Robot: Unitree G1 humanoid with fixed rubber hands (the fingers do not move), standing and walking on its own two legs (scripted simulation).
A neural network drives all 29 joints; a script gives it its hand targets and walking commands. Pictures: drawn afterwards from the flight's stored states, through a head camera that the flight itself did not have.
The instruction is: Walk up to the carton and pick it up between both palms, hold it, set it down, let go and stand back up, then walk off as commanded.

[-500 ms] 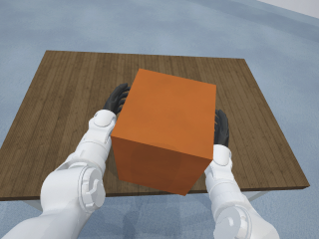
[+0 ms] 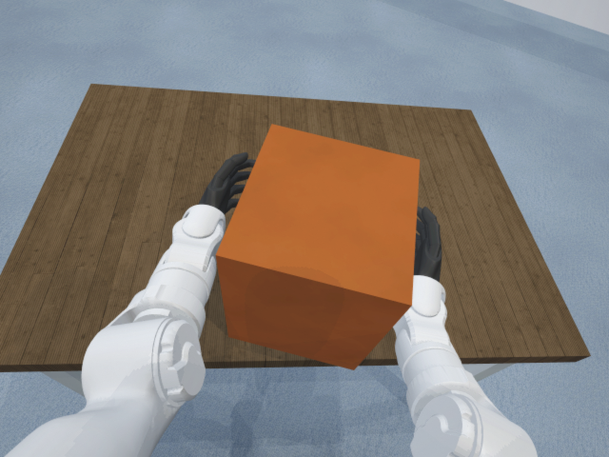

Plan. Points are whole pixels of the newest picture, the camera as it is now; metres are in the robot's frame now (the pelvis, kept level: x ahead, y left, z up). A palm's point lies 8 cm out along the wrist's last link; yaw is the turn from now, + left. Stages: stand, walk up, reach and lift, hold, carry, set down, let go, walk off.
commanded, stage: reach and lift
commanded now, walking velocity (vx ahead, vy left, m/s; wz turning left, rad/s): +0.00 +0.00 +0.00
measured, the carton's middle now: (315, 256) +0.40 -0.04 +0.01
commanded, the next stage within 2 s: none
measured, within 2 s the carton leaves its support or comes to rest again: leaves its support in 0.18 s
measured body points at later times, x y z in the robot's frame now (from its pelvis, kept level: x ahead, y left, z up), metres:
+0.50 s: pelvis -0.02 -0.01 +0.00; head +0.05 +0.02 +0.45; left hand +0.45 +0.08 +0.08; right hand +0.35 -0.20 +0.04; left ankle -0.01 +0.10 -0.75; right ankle -0.03 -0.13 -0.75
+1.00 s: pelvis -0.01 -0.01 +0.00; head +0.00 +0.02 +0.45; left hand +0.45 +0.09 +0.12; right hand +0.37 -0.20 +0.10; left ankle -0.01 +0.10 -0.75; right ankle -0.03 -0.13 -0.75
